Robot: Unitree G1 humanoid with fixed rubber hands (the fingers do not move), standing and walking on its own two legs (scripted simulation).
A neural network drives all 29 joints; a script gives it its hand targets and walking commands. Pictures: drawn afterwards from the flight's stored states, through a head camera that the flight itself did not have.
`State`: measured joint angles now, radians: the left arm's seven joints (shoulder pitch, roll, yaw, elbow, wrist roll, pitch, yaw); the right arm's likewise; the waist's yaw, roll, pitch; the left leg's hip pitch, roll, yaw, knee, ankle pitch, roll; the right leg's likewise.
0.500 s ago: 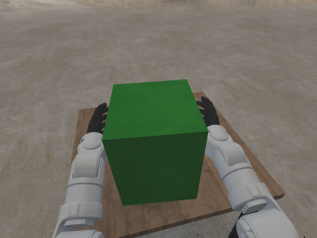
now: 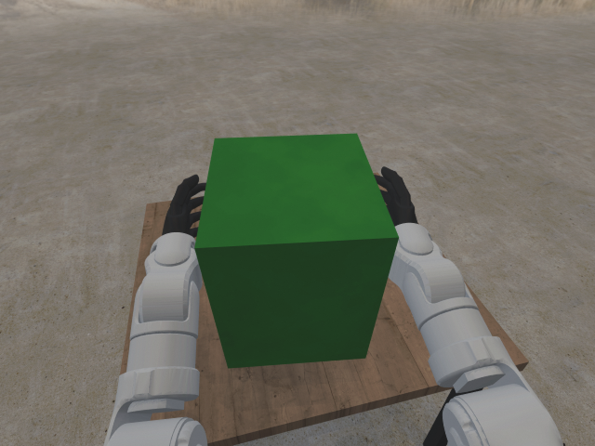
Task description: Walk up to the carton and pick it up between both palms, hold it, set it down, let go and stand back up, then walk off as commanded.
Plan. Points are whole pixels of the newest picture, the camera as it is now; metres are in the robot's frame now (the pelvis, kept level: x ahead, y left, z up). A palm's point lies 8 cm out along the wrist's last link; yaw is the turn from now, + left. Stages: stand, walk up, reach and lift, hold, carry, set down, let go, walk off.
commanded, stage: hold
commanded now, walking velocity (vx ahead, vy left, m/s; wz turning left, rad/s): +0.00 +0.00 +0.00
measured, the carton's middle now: (292, 251) +0.38 +0.02 +0.13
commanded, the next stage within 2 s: none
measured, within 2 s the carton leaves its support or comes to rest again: neither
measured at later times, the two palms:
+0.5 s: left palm (169, 227) +0.35 +0.17 +0.20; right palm (399, 220) +0.36 -0.12 +0.19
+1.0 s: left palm (183, 229) +0.36 +0.15 +0.19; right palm (410, 226) +0.36 -0.14 +0.18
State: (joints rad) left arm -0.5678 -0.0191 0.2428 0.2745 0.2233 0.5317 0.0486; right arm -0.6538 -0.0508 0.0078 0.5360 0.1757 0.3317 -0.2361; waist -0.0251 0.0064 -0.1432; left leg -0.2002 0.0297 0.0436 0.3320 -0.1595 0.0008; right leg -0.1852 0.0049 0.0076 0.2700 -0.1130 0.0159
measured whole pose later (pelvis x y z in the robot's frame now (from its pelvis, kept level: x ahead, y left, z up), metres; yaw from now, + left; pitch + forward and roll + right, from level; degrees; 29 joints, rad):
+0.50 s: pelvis +0.01 +0.00 +0.00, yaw +0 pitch -2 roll -1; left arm -0.54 0.00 0.23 0.11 0.26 0.69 -0.01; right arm -0.62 -0.05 0.04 0.42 0.25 0.42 -0.28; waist -0.05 -0.01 -0.11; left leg -0.12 0.03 0.04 0.35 -0.19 0.00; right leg -0.09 0.00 0.01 0.26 -0.13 0.02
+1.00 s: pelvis -0.01 +0.00 +0.00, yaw +0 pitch -3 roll -1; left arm -0.60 -0.04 0.27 0.18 0.31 0.67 -0.01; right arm -0.66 -0.05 -0.01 0.52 0.17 0.37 -0.22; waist -0.06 -0.01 -0.07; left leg -0.10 0.03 0.04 0.32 -0.16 0.00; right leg -0.09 0.00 0.01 0.26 -0.12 0.02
